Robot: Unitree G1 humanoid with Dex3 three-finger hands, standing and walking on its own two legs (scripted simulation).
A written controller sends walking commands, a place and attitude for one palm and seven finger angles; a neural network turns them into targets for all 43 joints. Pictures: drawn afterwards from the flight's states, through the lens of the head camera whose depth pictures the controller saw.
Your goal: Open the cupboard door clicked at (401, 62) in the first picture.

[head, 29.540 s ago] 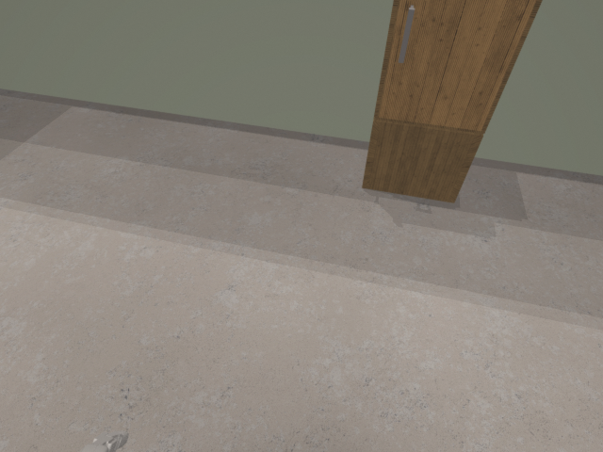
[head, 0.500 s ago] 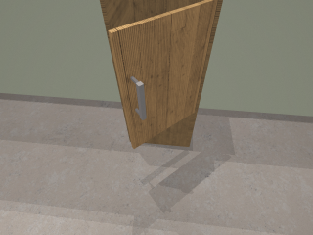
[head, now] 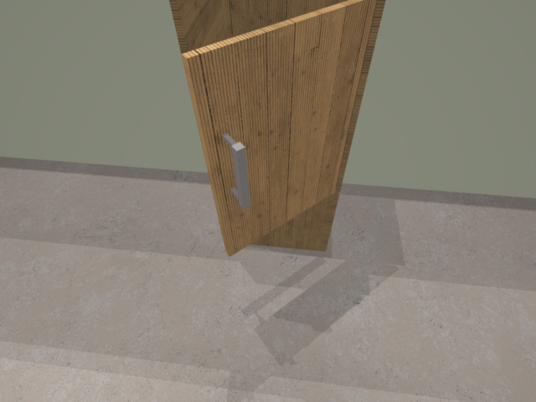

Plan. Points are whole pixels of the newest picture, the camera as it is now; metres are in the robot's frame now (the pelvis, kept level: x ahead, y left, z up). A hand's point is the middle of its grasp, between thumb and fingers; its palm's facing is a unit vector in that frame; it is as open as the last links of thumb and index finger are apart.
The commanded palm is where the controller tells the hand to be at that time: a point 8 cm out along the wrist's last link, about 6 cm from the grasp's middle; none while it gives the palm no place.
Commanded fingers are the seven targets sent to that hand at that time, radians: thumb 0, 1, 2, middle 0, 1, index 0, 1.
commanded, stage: walk to a spot facing it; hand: left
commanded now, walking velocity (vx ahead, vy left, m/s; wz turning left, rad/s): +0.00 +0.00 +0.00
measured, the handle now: (236, 173) +0.54 +0.10 -0.01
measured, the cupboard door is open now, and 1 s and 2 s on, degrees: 43 43 43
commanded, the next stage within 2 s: none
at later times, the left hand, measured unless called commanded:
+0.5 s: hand out of the picture +0.07 +0.18 -0.18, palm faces -0.11 -0.96 -0.25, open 7.4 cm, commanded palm none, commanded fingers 0.00 0.90 0.90 -0.20 -0.30 -0.20 -0.30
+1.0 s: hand out of the picture +0.09 +0.12 -0.16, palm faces -0.30 -0.91 -0.28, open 7.4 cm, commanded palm none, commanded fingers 0.00 0.90 0.90 -0.20 -0.30 -0.20 -0.30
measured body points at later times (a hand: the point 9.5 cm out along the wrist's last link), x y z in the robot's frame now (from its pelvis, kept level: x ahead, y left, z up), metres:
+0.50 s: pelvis -0.01 -0.01 -0.02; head +0.02 -0.03 +0.43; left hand +0.08 +0.23 -0.16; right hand -0.03 -0.26 -0.18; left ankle -0.05 +0.12 -0.75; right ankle -0.01 -0.08 -0.73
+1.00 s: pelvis -0.01 -0.05 +0.00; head +0.04 -0.10 +0.44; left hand +0.11 +0.17 -0.14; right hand +0.02 -0.34 -0.15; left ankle +0.03 +0.12 -0.67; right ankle -0.01 -0.11 -0.75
